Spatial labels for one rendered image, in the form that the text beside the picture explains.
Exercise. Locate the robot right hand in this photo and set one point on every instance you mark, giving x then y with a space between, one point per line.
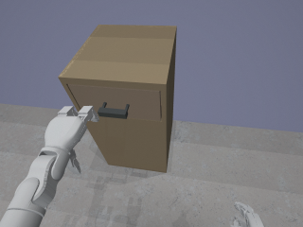
252 219

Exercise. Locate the left robot forearm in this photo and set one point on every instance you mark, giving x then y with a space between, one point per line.
37 190

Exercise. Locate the cabinet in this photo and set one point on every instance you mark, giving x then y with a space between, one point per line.
132 57

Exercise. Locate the handle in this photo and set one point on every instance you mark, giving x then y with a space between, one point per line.
113 113

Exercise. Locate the robot left hand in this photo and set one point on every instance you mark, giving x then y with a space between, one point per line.
66 129

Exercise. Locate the drawer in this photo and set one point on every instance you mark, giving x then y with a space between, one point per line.
143 104

